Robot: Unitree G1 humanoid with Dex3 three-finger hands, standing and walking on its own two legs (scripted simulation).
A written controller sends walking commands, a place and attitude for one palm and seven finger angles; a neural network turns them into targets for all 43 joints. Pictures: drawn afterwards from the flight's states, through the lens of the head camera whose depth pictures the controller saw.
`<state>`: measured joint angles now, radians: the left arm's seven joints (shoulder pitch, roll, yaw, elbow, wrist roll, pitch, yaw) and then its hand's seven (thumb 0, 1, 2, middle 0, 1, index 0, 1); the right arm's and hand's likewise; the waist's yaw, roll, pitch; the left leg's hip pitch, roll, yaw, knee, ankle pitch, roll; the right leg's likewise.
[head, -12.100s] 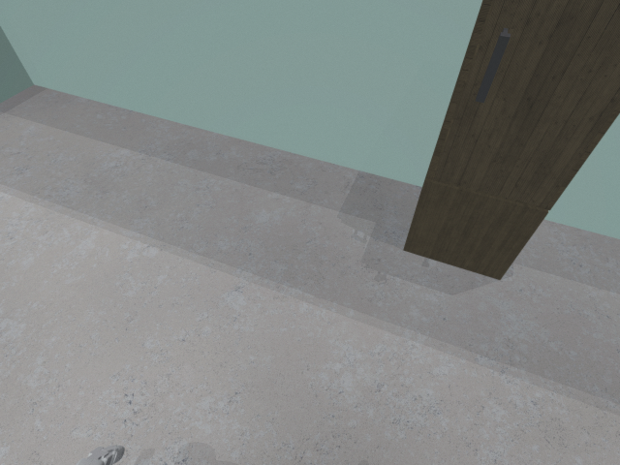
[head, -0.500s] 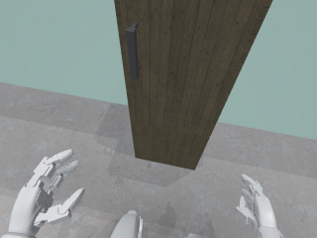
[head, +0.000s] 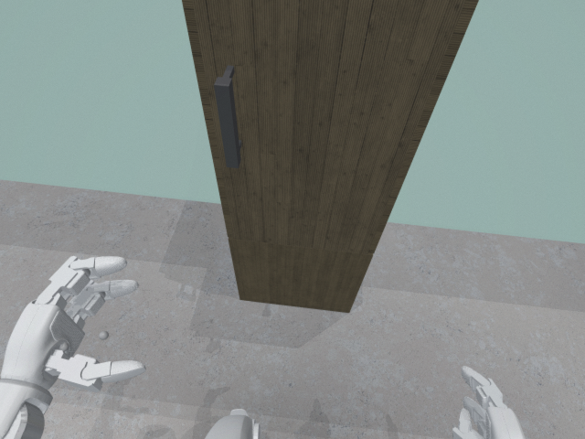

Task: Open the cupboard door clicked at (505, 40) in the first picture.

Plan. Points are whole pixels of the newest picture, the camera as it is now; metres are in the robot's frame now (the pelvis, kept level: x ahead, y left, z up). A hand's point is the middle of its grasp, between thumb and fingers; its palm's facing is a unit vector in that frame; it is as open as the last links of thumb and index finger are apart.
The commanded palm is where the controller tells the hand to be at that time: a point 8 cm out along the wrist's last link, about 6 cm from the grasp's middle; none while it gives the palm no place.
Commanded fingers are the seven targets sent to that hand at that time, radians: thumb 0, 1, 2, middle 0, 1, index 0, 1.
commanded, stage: raise the hand with hooked fingers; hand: left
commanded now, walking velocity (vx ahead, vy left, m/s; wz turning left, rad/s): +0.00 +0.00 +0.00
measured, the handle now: (231, 119) +0.57 +0.14 +0.10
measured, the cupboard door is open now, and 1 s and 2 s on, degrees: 0 0 0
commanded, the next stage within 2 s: move the hooked fingers beside the handle in 1.04 s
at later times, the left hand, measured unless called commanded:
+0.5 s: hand (44, 276) +0.27 +0.30 +0.11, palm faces -0.03 -1.00 -0.04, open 14.0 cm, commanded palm +0.25 +0.34 +0.12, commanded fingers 0.00 -0.50 0.30 -0.30 -1.20 -0.30 -1.20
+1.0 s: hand (61, 264) +0.28 +0.28 +0.12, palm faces -0.03 -1.00 -0.05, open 14.0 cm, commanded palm +0.25 +0.33 +0.13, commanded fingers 0.00 -0.50 0.30 -0.30 -1.20 -0.30 -1.20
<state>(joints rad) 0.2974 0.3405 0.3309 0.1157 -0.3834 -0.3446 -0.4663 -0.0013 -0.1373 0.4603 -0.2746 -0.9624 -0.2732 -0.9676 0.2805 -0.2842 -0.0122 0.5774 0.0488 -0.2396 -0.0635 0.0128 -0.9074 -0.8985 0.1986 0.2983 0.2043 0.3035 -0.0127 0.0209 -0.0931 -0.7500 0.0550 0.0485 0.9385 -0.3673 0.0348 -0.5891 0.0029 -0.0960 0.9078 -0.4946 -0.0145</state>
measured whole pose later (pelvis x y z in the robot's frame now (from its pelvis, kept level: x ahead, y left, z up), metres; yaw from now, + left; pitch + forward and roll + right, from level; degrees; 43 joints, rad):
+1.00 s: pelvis +0.00 +0.00 +0.03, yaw +1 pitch +5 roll -2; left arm -0.06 0.46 0.43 0.39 -0.36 -0.18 -0.56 -0.01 -0.50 0.30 -0.30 -1.20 -0.30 -1.20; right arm 0.30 -0.28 0.05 0.57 0.06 -0.20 -0.08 0.01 -0.91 -0.90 0.20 0.30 0.21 0.30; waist -0.01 0.03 -0.05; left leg -0.56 0.04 0.05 0.75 -0.28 0.04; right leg -0.40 0.00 -0.09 0.71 -0.40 -0.01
